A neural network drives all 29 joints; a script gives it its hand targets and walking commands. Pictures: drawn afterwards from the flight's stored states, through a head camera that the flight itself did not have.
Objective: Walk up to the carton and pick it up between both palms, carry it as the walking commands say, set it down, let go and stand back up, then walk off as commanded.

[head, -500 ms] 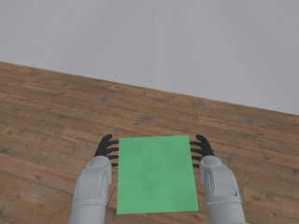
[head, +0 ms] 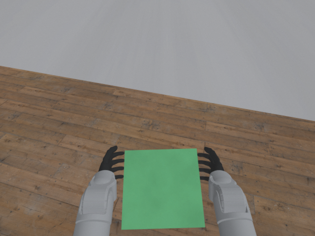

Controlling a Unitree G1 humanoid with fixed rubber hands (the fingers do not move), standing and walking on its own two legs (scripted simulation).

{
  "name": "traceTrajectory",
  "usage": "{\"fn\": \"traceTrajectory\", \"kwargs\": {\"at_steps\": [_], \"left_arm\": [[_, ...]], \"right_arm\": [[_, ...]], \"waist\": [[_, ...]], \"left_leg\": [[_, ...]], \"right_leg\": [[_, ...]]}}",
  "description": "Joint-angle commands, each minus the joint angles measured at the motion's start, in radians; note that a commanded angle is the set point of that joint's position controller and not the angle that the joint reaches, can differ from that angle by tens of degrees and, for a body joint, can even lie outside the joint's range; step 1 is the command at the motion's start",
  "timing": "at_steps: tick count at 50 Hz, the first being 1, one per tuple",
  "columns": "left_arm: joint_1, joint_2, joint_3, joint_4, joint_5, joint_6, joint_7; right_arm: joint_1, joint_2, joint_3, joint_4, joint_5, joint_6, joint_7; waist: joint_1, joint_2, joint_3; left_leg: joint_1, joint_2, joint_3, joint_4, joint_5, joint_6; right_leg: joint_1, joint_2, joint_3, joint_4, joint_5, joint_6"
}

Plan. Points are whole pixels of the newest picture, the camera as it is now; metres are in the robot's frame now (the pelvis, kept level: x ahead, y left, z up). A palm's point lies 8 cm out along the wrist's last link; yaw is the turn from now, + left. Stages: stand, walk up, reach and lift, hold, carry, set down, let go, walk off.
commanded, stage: carry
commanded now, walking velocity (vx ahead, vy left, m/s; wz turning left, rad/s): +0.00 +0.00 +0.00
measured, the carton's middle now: (161, 188) +0.29 +0.00 -0.07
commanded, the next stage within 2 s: none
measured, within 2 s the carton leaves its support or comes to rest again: neither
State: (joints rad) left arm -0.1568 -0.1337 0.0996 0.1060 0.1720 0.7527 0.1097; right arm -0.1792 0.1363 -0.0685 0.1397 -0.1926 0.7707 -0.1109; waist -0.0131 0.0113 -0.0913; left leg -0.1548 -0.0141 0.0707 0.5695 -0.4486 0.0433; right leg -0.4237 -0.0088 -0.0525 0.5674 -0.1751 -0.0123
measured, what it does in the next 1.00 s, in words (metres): stands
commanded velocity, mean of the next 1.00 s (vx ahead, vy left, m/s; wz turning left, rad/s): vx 0.07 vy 0.00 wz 0.00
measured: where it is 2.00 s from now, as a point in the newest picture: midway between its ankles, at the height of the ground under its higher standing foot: outside the picture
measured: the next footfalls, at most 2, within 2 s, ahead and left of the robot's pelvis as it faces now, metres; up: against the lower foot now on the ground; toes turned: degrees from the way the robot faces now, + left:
left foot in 1.64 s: +0.27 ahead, +0.17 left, +0.00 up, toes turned -7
right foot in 1.88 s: +0.29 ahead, -0.05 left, +0.00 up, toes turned +7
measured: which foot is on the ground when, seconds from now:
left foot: down 0.00-1.00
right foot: down 0.00-1.00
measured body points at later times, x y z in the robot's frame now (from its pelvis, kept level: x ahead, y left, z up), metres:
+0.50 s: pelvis -0.01 +0.00 +0.00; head -0.03 +0.00 +0.45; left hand +0.28 +0.14 +0.04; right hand +0.28 -0.14 +0.04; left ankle -0.09 +0.08 -0.73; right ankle +0.07 -0.12 -0.73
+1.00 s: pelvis -0.02 +0.00 +0.00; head -0.04 -0.01 +0.45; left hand +0.28 +0.14 +0.04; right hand +0.28 -0.14 +0.04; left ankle -0.09 +0.08 -0.73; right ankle +0.07 -0.12 -0.72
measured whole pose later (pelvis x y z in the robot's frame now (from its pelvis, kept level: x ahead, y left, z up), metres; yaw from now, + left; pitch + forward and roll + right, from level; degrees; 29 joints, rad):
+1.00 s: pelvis -0.02 +0.00 +0.00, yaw +0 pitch +2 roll +0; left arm -0.15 -0.13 0.09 0.07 0.16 0.78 0.12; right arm -0.18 0.14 -0.07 0.10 -0.18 0.81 -0.12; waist -0.01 0.01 -0.10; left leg -0.17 -0.01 0.09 0.56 -0.42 0.04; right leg -0.44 -0.02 -0.06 0.55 -0.16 -0.02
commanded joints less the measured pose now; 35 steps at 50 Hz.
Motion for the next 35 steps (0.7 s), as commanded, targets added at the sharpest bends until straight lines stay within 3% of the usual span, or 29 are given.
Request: {"fn": "traceTrajectory", "kwargs": {"at_steps": [1,3,6,8,11,13,14,15,16,17,20,23,24,25,26,30,31,35], "left_arm": [[-0.418,-0.836,-0.509,-0.088,-0.221,-0.044,-0.241],[-0.431,-0.848,-0.528,-0.133,-0.238,-0.042,-0.239],[-0.413,-0.831,-0.502,-0.075,-0.213,-0.039,-0.239],[-0.421,-0.844,-0.522,-0.125,-0.234,-0.038,-0.237],[-0.404,-0.823,-0.488,-0.042,-0.203,-0.040,-0.241],[-0.425,-0.845,-0.514,-0.123,-0.238,-0.040,-0.235],[-0.418,-0.824,-0.492,-0.065,-0.214,-0.042,-0.239],[-0.429,-0.840,-0.507,-0.121,-0.238,-0.042,-0.234],[-0.421,-0.830,-0.495,-0.085,-0.224,-0.038,-0.234],[-0.425,-0.841,-0.507,-0.145,-0.248,-0.037,-0.228],[-0.390,-0.809,-0.469,-0.033,-0.200,-0.037,-0.231],[-0.429,-0.835,-0.508,-0.142,-0.245,-0.041,-0.226],[-0.418,-0.821,-0.490,-0.089,-0.224,-0.040,-0.229],[-0.446,-0.837,-0.507,-0.138,-0.244,-0.043,-0.227],[-0.416,-0.821,-0.486,-0.083,-0.222,-0.039,-0.227],[-0.420,-0.826,-0.498,-0.093,-0.225,-0.044,-0.228],[-0.448,-0.851,-0.527,-0.190,-0.261,-0.042,-0.220],[-0.397,-0.831,-0.505,-0.111,-0.224,-0.029,-0.223]], "right_arm": [[-0.434,0.866,0.505,-0.119,0.248,-0.069,0.236],[-0.442,0.878,0.521,-0.161,0.266,-0.066,0.234],[-0.439,0.862,0.504,-0.115,0.249,-0.064,0.236],[-0.442,0.871,0.520,-0.162,0.264,-0.062,0.234],[-0.433,0.846,0.490,-0.093,0.236,-0.065,0.236],[-0.450,0.868,0.514,-0.165,0.268,-0.064,0.231],[-0.430,0.852,0.491,-0.098,0.242,-0.064,0.236],[-0.451,0.865,0.509,-0.162,0.269,-0.064,0.230],[-0.446,0.853,0.497,-0.133,0.254,-0.062,0.229],[-0.476,0.859,0.517,-0.213,0.284,-0.063,0.222],[-0.427,0.829,0.477,-0.092,0.234,-0.062,0.226],[-0.448,0.856,0.506,-0.180,0.273,-0.063,0.222],[-0.437,0.842,0.488,-0.129,0.251,-0.063,0.224],[-0.452,0.857,0.499,-0.168,0.264,-0.064,0.222],[-0.439,0.843,0.485,-0.125,0.249,-0.061,0.221],[-0.433,0.841,0.489,-0.133,0.248,-0.066,0.225],[-0.470,0.866,0.521,-0.232,0.292,-0.064,0.219],[-0.418,0.846,0.500,-0.154,0.253,-0.048,0.221]], "waist": [[-0.002,0.003,-0.249],[-0.002,0.003,-0.256],[-0.001,0.000,-0.251],[-0.002,-0.001,-0.254],[-0.002,0.003,-0.242],[-0.001,-0.001,-0.237],[-0.001,-0.004,-0.240],[-0.001,-0.004,-0.237],[-0.001,0.000,-0.234],[0.000,-0.013,-0.235],[-0.001,-0.003,-0.242],[-0.001,0.001,-0.242],[-0.001,-0.009,-0.238],[-0.001,-0.008,-0.241],[-0.001,-0.010,-0.236],[0.000,0.002,-0.252],[0.001,0.008,-0.253],[0.003,0.002,-0.244]], "left_leg": [[-0.022,0.143,-0.079,-0.096,0.352,-0.013],[-0.019,0.140,-0.074,-0.093,0.349,-0.015],[-0.021,0.141,-0.074,-0.102,0.332,-0.016],[-0.021,0.142,-0.071,-0.098,0.336,-0.014],[-0.031,0.141,-0.075,-0.103,0.332,-0.016],[-0.043,0.143,-0.073,-0.108,0.311,-0.013],[-0.042,0.144,-0.078,-0.108,0.314,-0.014],[-0.047,0.146,-0.077,-0.112,0.309,-0.014],[-0.054,0.145,-0.075,-0.113,0.293,-0.013],[-0.058,0.144,-0.073,-0.112,0.281,-0.013],[-0.045,0.145,-0.077,-0.114,0.301,-0.016],[-0.048,0.146,-0.074,-0.111,0.308,-0.013],[-0.055,0.145,-0.076,-0.115,0.291,-0.013],[-0.050,0.143,-0.072,-0.113,0.276,-0.012],[-0.057,0.141,-0.075,-0.119,0.264,-0.013],[-0.040,0.147,-0.076,-0.110,0.334,-0.016],[-0.039,0.147,-0.072,-0.104,0.347,-0.016],[-0.062,0.146,-0.072,-0.118,0.299,-0.016]], "right_leg": [[0.185,-0.121,0.104,-0.054,0.238,-0.065],[0.191,-0.125,0.105,-0.056,0.254,-0.065],[0.187,-0.126,0.105,-0.062,0.237,-0.061],[0.186,-0.125,0.105,-0.064,0.247,-0.059],[0.183,-0.124,0.105,-0.063,0.240,-0.060],[0.187,-0.122,0.106,-0.069,0.230,-0.057],[0.184,-0.121,0.105,-0.069,0.220,-0.058],[0.186,-0.120,0.103,-0.070,0.215,-0.056],[0.184,-0.121,0.105,-0.072,0.217,-0.056],[0.191,-0.123,0.105,-0.075,0.219,-0.055],[0.182,-0.121,0.105,-0.071,0.218,-0.056],[0.183,-0.120,0.104,-0.073,0.220,-0.055],[0.183,-0.120,0.104,-0.072,0.215,-0.053],[0.181,-0.122,0.108,-0.076,0.214,-0.054],[0.182,-0.122,0.107,-0.077,0.203,-0.054],[0.181,-0.122,0.102,-0.065,0.233,-0.056],[0.185,-0.124,0.100,-0.063,0.253,-0.057],[0.188,-0.126,0.100,-0.069,0.219,-0.056]]}}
